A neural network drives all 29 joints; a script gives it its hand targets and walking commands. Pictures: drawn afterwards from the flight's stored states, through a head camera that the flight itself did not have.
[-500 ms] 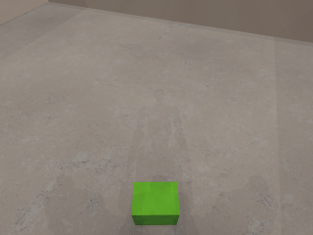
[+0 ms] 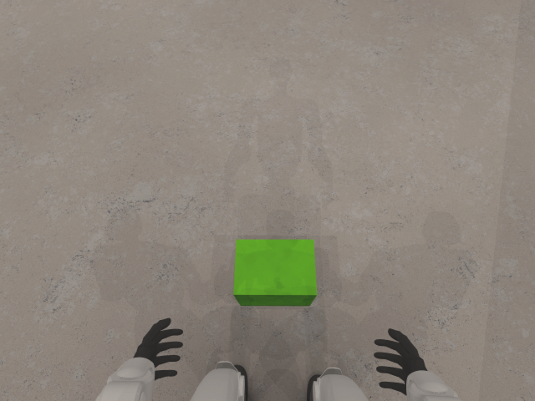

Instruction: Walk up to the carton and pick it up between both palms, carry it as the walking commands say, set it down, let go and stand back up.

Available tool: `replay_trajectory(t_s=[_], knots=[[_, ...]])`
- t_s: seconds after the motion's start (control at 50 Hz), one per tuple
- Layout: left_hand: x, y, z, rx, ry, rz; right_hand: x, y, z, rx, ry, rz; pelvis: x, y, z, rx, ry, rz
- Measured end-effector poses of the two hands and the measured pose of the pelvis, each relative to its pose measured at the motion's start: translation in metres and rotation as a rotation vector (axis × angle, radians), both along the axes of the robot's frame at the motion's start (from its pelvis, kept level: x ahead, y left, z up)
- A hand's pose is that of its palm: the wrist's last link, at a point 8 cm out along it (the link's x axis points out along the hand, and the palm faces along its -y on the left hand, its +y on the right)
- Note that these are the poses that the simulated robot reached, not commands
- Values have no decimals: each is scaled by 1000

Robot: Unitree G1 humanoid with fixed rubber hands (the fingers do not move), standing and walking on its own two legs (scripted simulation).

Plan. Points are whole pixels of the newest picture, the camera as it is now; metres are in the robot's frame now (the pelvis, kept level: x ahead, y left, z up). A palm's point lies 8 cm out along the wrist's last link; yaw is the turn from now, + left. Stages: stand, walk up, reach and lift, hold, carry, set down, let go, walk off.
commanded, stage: reach and lift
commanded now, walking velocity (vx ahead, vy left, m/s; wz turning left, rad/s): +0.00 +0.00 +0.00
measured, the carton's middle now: (274, 274) +0.43 +0.01 -0.63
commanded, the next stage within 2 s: none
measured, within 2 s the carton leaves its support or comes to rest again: neither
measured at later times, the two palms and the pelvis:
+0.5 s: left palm (158, 297) +0.27 +0.22 -0.14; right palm (402, 305) +0.27 -0.21 -0.14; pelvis -0.08 +0.02 -0.06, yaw -1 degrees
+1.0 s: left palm (162, 234) +0.40 +0.24 -0.17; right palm (376, 232) +0.41 -0.19 -0.18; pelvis -0.06 +0.00 -0.08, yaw +0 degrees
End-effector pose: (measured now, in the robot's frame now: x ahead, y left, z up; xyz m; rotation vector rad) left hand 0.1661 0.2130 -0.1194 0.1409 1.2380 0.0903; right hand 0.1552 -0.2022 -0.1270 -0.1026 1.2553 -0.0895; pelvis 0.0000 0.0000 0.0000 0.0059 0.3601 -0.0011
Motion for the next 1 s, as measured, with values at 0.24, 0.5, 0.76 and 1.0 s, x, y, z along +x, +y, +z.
replay_trajectory(t_s=[0.24, 0.5, 0.76, 1.0], knots=[[13, 6, -15, -11, -125, -12, 31, -10, -4, -39, -148, 42, -43, 12, -30, 0, -30, -9], [108, 3, -18, 12, -268, -5, 113, -5, -18, 11, -260, 38, -80, 15, -56, -1, -34, -14], [172, 4, -49, -14, -418, 76, 194, 1, -41, -9, -413, 37, -64, 4, -68, 1, 201, -12], [237, 28, -55, -7, -587, 69, 259, 9, -55, -3, -568, 16, -56, 2, -83, -21, 382, 12]])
